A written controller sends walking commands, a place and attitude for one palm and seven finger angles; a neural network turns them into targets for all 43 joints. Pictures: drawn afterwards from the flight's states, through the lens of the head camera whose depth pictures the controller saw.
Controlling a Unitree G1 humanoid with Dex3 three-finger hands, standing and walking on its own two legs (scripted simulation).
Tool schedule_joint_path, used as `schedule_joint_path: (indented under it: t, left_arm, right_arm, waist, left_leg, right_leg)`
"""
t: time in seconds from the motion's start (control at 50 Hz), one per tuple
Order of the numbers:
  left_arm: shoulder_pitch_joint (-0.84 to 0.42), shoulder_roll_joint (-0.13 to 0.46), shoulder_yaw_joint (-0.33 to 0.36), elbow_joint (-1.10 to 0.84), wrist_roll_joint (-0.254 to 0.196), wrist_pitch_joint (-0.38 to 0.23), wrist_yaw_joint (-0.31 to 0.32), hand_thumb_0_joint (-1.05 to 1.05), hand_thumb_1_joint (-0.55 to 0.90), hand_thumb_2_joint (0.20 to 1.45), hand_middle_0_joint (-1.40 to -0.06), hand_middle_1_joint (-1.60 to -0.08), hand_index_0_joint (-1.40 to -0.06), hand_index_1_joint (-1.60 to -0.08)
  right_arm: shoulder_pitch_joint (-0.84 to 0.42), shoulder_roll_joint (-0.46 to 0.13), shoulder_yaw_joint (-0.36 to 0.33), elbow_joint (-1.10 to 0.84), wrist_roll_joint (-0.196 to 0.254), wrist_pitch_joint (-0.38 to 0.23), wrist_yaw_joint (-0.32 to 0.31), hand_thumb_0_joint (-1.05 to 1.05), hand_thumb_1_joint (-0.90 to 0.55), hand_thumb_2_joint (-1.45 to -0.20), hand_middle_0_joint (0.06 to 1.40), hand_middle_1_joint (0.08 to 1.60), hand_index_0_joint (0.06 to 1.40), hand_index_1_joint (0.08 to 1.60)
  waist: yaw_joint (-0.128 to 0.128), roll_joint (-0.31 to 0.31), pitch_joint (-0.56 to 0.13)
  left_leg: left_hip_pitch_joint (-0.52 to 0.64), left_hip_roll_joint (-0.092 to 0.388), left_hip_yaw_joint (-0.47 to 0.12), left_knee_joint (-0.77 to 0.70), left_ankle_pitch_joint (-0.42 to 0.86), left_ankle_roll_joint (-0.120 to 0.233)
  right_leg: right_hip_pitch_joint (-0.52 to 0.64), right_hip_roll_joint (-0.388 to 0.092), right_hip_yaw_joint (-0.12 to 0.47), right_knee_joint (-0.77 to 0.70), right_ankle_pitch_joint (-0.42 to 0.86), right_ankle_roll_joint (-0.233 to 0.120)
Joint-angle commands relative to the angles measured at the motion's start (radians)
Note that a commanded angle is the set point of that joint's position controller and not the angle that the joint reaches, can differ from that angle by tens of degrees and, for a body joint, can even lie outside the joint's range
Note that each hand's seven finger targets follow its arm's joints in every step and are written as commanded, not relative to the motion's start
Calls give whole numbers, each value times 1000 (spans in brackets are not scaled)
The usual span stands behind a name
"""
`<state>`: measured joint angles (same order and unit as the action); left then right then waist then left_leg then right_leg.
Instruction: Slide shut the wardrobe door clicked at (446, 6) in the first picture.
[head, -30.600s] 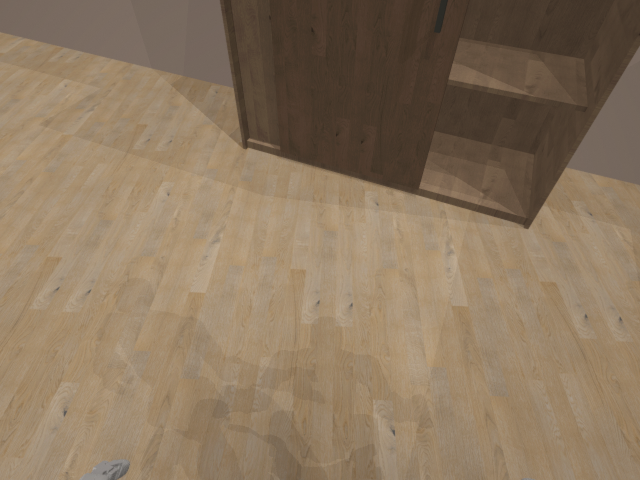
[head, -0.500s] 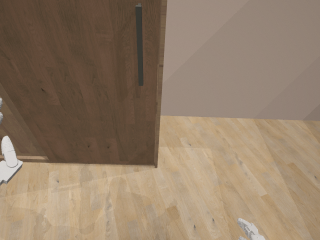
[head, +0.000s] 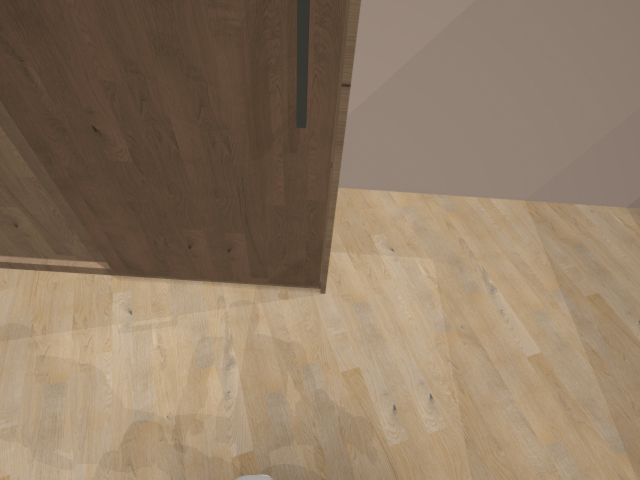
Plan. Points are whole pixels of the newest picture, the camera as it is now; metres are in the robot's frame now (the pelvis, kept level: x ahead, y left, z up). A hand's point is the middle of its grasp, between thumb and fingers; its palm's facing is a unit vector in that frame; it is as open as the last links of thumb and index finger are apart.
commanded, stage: let the arm hang, fingers relaxed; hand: left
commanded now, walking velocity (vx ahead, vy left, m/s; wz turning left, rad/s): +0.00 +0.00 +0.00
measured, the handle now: (303, 45) +0.78 +0.07 +0.15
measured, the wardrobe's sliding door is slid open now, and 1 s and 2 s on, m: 0.00 0.00 0.00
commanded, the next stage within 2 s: look to check the result in 0.64 s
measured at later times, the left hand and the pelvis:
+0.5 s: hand out of the picture +0.12 +0.25 -0.14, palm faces -0.03 -0.94 -0.35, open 7.4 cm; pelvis +0.03 +0.00 +0.01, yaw -1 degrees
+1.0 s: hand (157, 472) +0.15 +0.22 -0.14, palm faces -0.06 -0.94 -0.34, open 7.4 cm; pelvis +0.06 -0.02 +0.02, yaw -1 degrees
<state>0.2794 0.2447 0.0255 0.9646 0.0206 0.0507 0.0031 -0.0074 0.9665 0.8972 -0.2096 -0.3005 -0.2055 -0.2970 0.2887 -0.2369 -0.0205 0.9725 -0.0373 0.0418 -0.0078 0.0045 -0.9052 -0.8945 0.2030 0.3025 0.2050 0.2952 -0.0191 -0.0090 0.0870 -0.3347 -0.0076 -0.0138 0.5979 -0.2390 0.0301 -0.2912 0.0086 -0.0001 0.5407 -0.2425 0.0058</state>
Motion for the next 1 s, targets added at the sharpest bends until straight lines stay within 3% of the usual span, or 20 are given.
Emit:
schedule_joint_path:
  t: [0.0,0.04,0.08,0.14,0.18,0.28,0.48,0.56,0.66,0.98]
  left_arm:
    - [-52,187,47,-32,-1,-49,5,0,900,900,-200,-300,-200,-300]
    - [-56,190,46,0,-5,-59,4,0,900,900,-200,-300,-200,-300]
    - [-74,205,43,20,-7,-66,6,0,900,900,-200,-300,-200,-300]
    - [-113,232,44,42,-5,-60,6,0,900,900,-200,-300,-200,-300]
    - [-117,243,43,57,-2,-59,6,0,900,900,-200,-300,-200,-300]
    - [-152,267,37,78,-2,-68,4,0,900,900,-200,-300,-200,-300]
    - [-215,293,27,84,-6,-83,7,0,900,900,-200,-300,-200,-300]
    - [-231,293,27,86,-8,-84,7,0,900,900,-200,-300,-200,-300]
    - [-236,291,26,86,-8,-83,7,0,900,900,-200,-300,-200,-300]
    - [-225,288,29,86,-11,-85,13,0,900,900,-200,-300,-200,-300]
  right_arm:
    - [-72,-209,-50,-50,6,-41,-11,0,-900,-900,200,300,200,300]
    - [-62,-219,-52,-27,10,-50,-15,0,-900,-900,200,300,200,300]
    - [-62,-224,-52,-6,15,-55,-15,0,-900,-900,200,300,200,300]
    - [-79,-243,-55,19,13,-49,-11,0,-900,-900,200,300,200,300]
    - [-102,-262,-57,29,13,-49,-9,0,-900,-900,200,300,200,300]
    - [-140,-278,-52,48,17,-53,-3,0,-900,-900,200,300,200,300]
    - [-220,-295,-36,67,22,-62,1,0,-900,-900,200,300,200,300]
    - [-241,-299,-30,73,20,-63,0,0,-900,-900,200,300,200,300]
    - [-255,-298,-26,75,19,-60,-2,0,-900,-900,200,300,200,300]
    - [-227,-297,-21,84,21,-58,-10,0,-900,-900,200,300,200,300]
  waist:
    - [33,96,-54]
    - [31,38,-103]
    - [22,35,-119]
    - [16,51,-62]
    - [22,56,-42]
    - [16,0,-57]
    - [3,-3,-131]
    - [3,17,-146]
    - [3,9,-132]
    - [5,-4,-173]
  left_leg:
    - [-55,140,-215,-324,-286,47]
    - [8,125,-179,-292,-163,41]
    - [67,115,-153,-269,-73,35]
    - [49,130,-185,-330,-199,32]
    - [45,136,-194,-347,-207,34]
    - [96,123,-163,-332,-107,27]
    - [221,117,-105,-284,189,10]
    - [240,117,-95,-285,220,4]
    - [250,118,-88,-288,226,1]
    - [294,126,-64,-276,302,-5]
  right_leg:
    - [72,-45,70,-118,-116,-51]
    - [106,-63,86,-143,-40,-59]
    - [96,-78,99,-161,-13,-65]
    - [60,-75,86,-171,-93,-55]
    - [60,-73,83,-168,-72,-54]
    - [69,-94,101,-201,-31,-51]
    - [109,-118,109,-214,158,-38]
    - [133,-123,109,-219,192,-37]
    - [137,-123,112,-232,210,-40]
    - [202,-122,115,-233,330,-46]
